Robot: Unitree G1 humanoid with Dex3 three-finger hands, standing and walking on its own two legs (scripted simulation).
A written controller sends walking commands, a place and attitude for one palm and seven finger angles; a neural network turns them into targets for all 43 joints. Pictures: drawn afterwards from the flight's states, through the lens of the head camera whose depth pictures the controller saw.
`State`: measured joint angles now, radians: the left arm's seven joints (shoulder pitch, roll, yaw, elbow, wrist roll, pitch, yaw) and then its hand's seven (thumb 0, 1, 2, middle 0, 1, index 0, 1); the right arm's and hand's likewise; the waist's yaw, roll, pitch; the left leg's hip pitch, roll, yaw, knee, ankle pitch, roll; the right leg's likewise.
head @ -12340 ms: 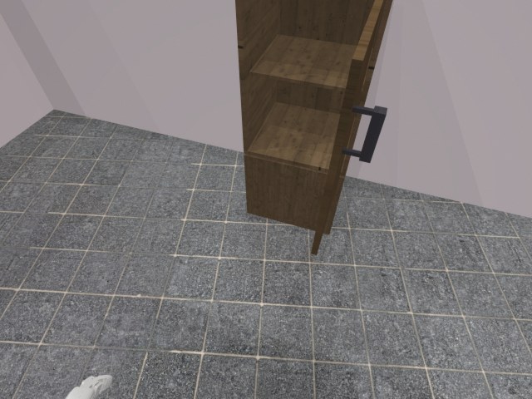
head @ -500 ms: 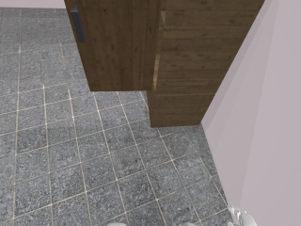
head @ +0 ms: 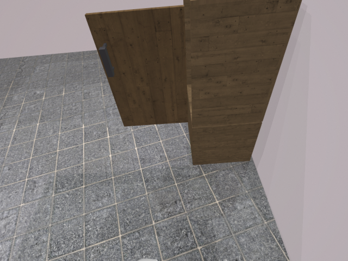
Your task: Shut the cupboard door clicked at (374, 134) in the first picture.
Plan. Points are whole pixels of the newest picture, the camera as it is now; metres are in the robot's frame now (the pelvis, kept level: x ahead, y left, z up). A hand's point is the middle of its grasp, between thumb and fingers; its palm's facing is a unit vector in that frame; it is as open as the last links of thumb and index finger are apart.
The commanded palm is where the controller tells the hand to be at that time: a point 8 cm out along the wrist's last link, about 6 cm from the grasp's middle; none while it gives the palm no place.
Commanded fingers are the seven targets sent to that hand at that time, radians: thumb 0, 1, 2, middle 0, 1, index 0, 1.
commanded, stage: take the last steps up to it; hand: left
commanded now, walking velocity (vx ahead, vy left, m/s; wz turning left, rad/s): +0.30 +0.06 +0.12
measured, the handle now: (108, 59) +0.84 +0.32 +0.06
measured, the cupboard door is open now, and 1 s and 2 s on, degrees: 89 89 89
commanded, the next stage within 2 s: come to a stop and stand still in 1.04 s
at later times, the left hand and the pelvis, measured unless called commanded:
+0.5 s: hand out of the picture -0.06 +0.18 -0.16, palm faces +0.25 -0.96 -0.14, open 7.4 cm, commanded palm none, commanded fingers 0.00 0.90 0.90 -0.20 -0.30 -0.20 -0.30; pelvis +0.10 +0.07 -0.01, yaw +5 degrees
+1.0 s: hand (108, 178) +0.42 +0.28 -0.16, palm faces +0.00 -0.97 -0.23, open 7.4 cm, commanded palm none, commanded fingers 0.00 0.90 0.90 -0.20 -0.30 -0.20 -0.30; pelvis +0.28 +0.08 -0.02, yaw +2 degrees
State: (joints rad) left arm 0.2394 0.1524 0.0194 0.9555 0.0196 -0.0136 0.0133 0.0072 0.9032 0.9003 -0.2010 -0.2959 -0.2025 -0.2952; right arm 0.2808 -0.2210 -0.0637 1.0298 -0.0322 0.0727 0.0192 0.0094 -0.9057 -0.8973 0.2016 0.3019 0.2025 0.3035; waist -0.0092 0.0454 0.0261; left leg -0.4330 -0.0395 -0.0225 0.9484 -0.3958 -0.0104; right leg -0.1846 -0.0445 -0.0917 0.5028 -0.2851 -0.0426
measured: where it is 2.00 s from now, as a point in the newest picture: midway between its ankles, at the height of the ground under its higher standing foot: (181, 250)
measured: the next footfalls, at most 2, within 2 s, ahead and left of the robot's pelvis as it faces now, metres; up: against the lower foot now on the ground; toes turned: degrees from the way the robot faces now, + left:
left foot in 0.52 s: +0.18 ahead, +0.20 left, +0.00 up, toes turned +12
right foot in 1.00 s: +0.42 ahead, -0.02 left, +0.00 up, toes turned -5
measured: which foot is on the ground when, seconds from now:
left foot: up 0.00-0.50, down 0.52-1.00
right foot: down 0.00-0.52, up 0.54-0.98, down 1.00-1.00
